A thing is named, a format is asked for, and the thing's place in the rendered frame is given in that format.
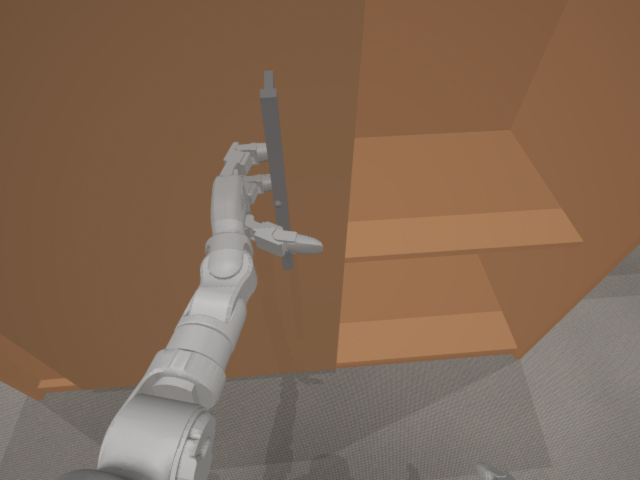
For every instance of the robot left forearm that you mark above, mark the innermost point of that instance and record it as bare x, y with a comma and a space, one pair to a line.
192, 366

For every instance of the wardrobe door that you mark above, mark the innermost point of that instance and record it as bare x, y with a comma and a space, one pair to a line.
115, 118
26, 361

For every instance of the left robot upper arm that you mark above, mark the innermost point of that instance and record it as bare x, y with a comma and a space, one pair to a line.
155, 438

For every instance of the left robot hand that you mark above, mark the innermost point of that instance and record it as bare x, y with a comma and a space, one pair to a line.
232, 194

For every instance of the handle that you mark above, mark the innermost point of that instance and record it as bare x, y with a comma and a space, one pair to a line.
271, 123

